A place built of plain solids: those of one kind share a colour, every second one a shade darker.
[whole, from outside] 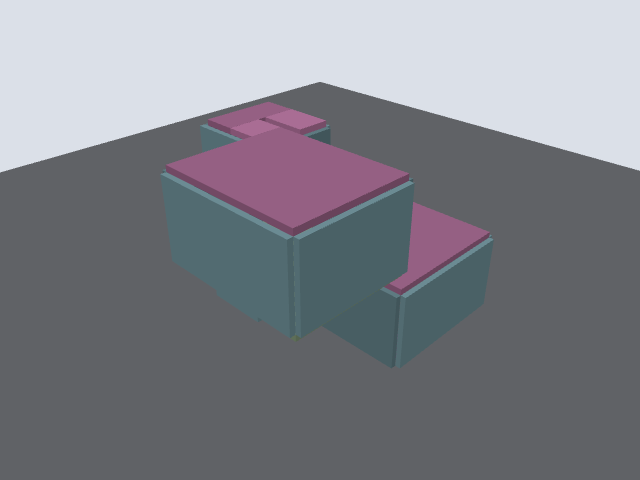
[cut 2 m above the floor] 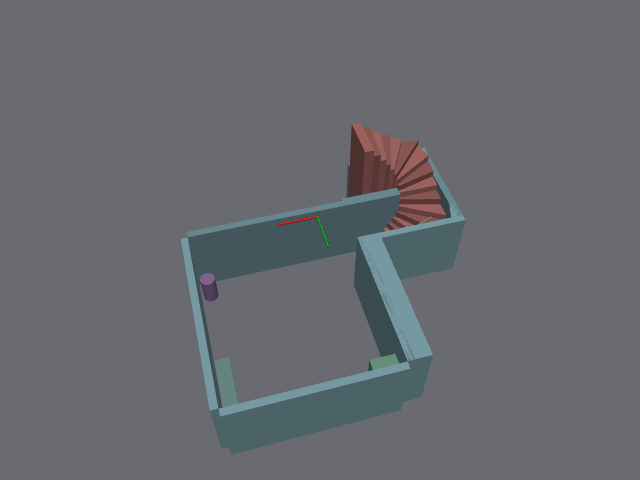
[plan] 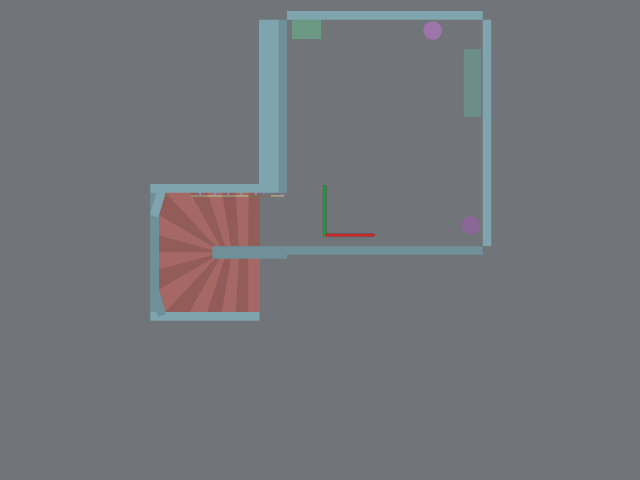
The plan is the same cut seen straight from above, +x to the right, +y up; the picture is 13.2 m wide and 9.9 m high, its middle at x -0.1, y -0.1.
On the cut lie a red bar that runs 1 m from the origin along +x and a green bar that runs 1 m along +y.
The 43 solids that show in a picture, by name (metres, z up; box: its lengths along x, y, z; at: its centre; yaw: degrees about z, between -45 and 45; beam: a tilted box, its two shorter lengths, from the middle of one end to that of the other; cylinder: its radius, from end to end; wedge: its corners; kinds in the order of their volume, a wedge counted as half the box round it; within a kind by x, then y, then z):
{
 "wall_1": {"box": [0.18, 2.46, 6.34], "at": [-3.51, -0.36, 3.12]},
 "wall_2": {"box": [0.18, 0.58, 6.59], "at": [-3.44, -1.38, 3.0], "yaw": 16.8},
 "wall_3": {"box": [0.18, 0.58, 6.59], "at": [-3.44, 0.67, 3.0], "yaw": -16.8},
 "wall_4": {"box": [2.26, 0.18, 6.34], "at": [-2.47, -1.68, 3.12]},
 "wall_5": {"box": [2.82, 0.18, 6.34], "at": [-2.19, 0.96, 3.12]},
 "wall_6": {"box": [1.54, 0.26, 6.59], "at": [-1.55, -0.36, 3.0]},
 "wall_7": {"box": [0.58, 3.57, 2.65], "at": [-1.07, 2.66, 1.27]},
 "wall_8": {"box": [0.18, 3.57, 2.65], "at": [-0.87, 2.66, 1.27]},
 "wall_9": {"box": [0.18, 1.1, 3.69], "at": [-0.69, 0.32, 4.44]},
 "wall_10": {"box": [4.77, 0.18, 2.61], "at": [1.04, -4.53, 4.98]},
 "wall_11": {"box": [4.04, 0.18, 2.65], "at": [1.24, -0.32, 1.27]},
 "wall_12": {"box": [4.04, 0.18, 2.65], "at": [1.24, 4.53, 1.27]},
 "wall_13": {"box": [0.18, 4.67, 2.65], "at": [3.35, 2.11, 1.27]},
 "wall_14": {"box": [0.18, 3.96, 2.61], "at": [3.51, -2.46, 4.98]},
 "tread_1": {"wedge": [[-3.42, -1.12, -0.05], [-3.42, -1.12, 2.32], [-3.29, -1.59, -0.05], [-3.29, -1.59, 2.32], [-2.32, -0.48, -0.05], [-2.32, -0.48, 2.32], [-2.26, -0.49, -0.05], [-2.26, -0.49, 2.32]]},
 "tread_2": {"wedge": [[-3.42, -1.12, -0.05], [-3.42, -1.12, 2.13], [-3.42, -0.71, -0.05], [-3.42, -0.71, 2.13], [-2.32, -0.48, -0.05], [-2.32, -0.48, 2.13], [-2.32, -0.41, -0.05], [-2.32, -0.41, 2.13]]},
 "tread_3": {"wedge": [[-3.42, -0.71, -0.05], [-3.42, -0.71, 1.93], [-3.42, -0.35, -0.05], [-3.42, -0.35, 1.94], [-2.32, -0.42, -0.05], [-2.32, -0.42, 1.94], [-2.32, -0.35, -0.05], [-2.32, -0.35, 1.94]]},
 "tread_4": {"wedge": [[-3.42, -0.36, -0.05], [-3.42, -0.36, 1.75], [-3.42, -0.01, -0.05], [-3.42, -0.01, 1.75], [-2.32, -0.36, -0.05], [-2.32, -0.36, 1.75], [-2.32, -0.3, -0.05], [-2.32, -0.3, 1.75]]},
 "tread_5": {"wedge": [[-3.42, -0.01, -0.05], [-3.42, -0.01, 1.55], [-3.42, 0.41, -0.05], [-3.42, 0.41, 1.55], [-2.32, -0.3, -0.05], [-2.32, -0.3, 1.55], [-2.32, -0.23, -0.05], [-2.32, -0.23, 1.55]]},
 "tread_6": {"wedge": [[-3.42, 0.41, -0.05], [-3.42, 0.41, 1.36], [-3.28, 0.88, -0.05], [-3.28, 0.88, 1.36], [-2.33, -0.23, -0.05], [-2.33, -0.23, 1.36], [-2.25, -0.23, -0.05], [-2.25, -0.23, 1.36]]},
 "tread_7": {"wedge": [[-3.29, -1.59, -0.05], [-3.29, -1.59, 2.52], [-2.79, -1.59, -0.05], [-2.79, -1.59, 2.52], [-2.26, -0.49, -0.05], [-2.26, -0.49, 2.52], [-2.17, -0.49, -0.05], [-2.17, -0.49, 2.52]]},
 "tread_8": {"wedge": [[-3.29, 0.87, -0.05], [-3.29, 0.87, 1.16], [-2.78, 0.87, -0.05], [-2.78, 0.87, 1.16], [-2.26, -0.23, -0.05], [-2.26, -0.23, 1.16], [-2.16, -0.23, -0.05], [-2.16, -0.23, 1.16]]},
 "tread_9": {"wedge": [[-2.79, -1.59, -0.05], [-2.79, -1.59, 2.71], [-2.42, -1.59, -0.05], [-2.42, -1.59, 2.71], [-2.17, -0.49, -0.05], [-2.17, -0.49, 2.71], [-2.06, -0.49, -0.05], [-2.06, -0.49, 2.71]]},
 "tread_10": {"wedge": [[-2.78, 0.87, -0.05], [-2.78, 0.87, 0.97], [-2.42, 0.87, -0.05], [-2.42, 0.87, 0.97], [-2.17, -0.23, -0.05], [-2.17, -0.23, 0.97], [-2.06, -0.23, -0.05], [-2.06, -0.23, 0.97]]},
 "tread_11": {"wedge": [[-2.43, -1.59, -0.05], [-2.43, -1.59, 2.9], [-2.12, -1.59, -0.05], [-2.12, -1.59, 2.9], [-2.07, -0.49, -0.05], [-2.07, -0.49, 2.9], [-1.93, -0.49, -0.05], [-1.93, -0.49, 2.9]]},
 "tread_12": {"wedge": [[-2.43, 0.87, -0.05], [-2.43, 0.87, 0.77], [-2.12, 0.87, -0.05], [-2.12, 0.87, 0.77], [-2.06, -0.23, -0.05], [-2.06, -0.23, 0.77], [-1.94, -0.23, -0.05], [-1.94, -0.23, 0.77]]},
 "tread_13": {"wedge": [[-2.13, 0.87, -0.05], [-2.13, 0.87, 0.58], [-1.94, -0.23, -0.05], [-1.94, -0.23, 0.58], [-1.84, 0.87, -0.05], [-1.84, 0.87, 0.58], [-1.77, -0.23, -0.05], [-1.77, -0.23, 0.58]]},
 "tread_14": {"wedge": [[-2.12, -1.59, -0.05], [-2.12, -1.59, 3.09], [-1.94, -0.49, -0.05], [-1.94, -0.49, 3.09], [-1.83, -1.59, -0.05], [-1.83, -1.59, 3.09], [-1.77, -0.49, -0.05], [-1.77, -0.49, 3.09]]},
 "tread_15": {"wedge": [[-1.84, -1.59, -0.05], [-1.84, -1.59, 3.29], [-1.77, -0.49, -0.05], [-1.77, -0.49, 3.29], [-1.58, -0.49, -0.05], [-1.58, -0.49, 3.29], [-1.57, -1.59, -0.05], [-1.57, -1.59, 3.29]]},
 "tread_16": {"wedge": [[-1.84, 0.87, -0.05], [-1.84, 0.87, 0.39], [-1.78, -0.23, -0.05], [-1.78, -0.23, 0.39], [-1.58, -0.23, -0.05], [-1.58, -0.23, 0.39], [-1.58, 0.87, -0.05], [-1.58, 0.87, 0.39]]},
 "tread_17": {"wedge": [[-1.58, -1.59, -0.05], [-1.58, -1.59, 3.49], [-1.58, -0.49, -0.05], [-1.58, -0.49, 3.49], [-1.34, -1.59, -0.05], [-1.34, -1.59, 3.49], [-1.34, -0.49, -0.05], [-1.34, -0.49, 3.49]]},
 "tread_18": {"wedge": [[-1.58, -0.23, -0.05], [-1.58, -0.23, 0.19], [-1.58, 0.87, -0.05], [-1.58, 0.87, 0.19], [-1.35, -0.23, -0.05], [-1.35, -0.23, 0.19], [-1.35, 0.87, -0.05], [-1.35, 0.87, 0.19]]},
 "roof_1": {"box": [1.1, 2.46, 0.2], "at": [-2.87, -0.36, 6.39]},
 "roof_2": {"box": [0.98, 1.1, 0.2], "at": [-1.83, -1.04, 6.39]},
 "roof_3": {"box": [1.54, 1.1, 0.2], "at": [-1.55, 0.32, 6.39]},
 "roof_4": {"box": [4.77, 3.96, 0.2], "at": [1.04, -2.46, 6.39]},
 "roof_5": {"box": [4.04, 4.67, 0.2], "at": [1.24, 2.11, 2.7]},
 "floor_1": {"box": [4.77, 3.96, 0.22], "at": [1.04, -2.46, 3.57]},
 "machine_1": {"box": [0.6, 0.4, 1.75], "at": [-0.38, 4.24, 0.82]},
 "bench_1": {"box": [0.36, 1.4, 0.5], "at": [3.04, 3.14, 0.2]},
 "bin_1": {"cylinder": 0.19, "from": [2.22, 4.22, 0.0], "to": [2.22, 4.22, 0.62]},
 "bin_2": {"cylinder": 0.19, "from": [3.01, 0.21, 0.0], "to": [3.01, 0.21, 0.75]},
 "guard_rail_1": {"wedge": [[-1.58, 0.79, 1.27], [-1.58, 0.79, 1.32], [-1.58, 0.83, 1.27], [-1.58, 0.83, 1.32], [-1.11, 0.79, 0.88], [-1.11, 0.79, 0.93], [-1.11, 0.83, 0.88], [-1.11, 0.83, 0.93]]}
}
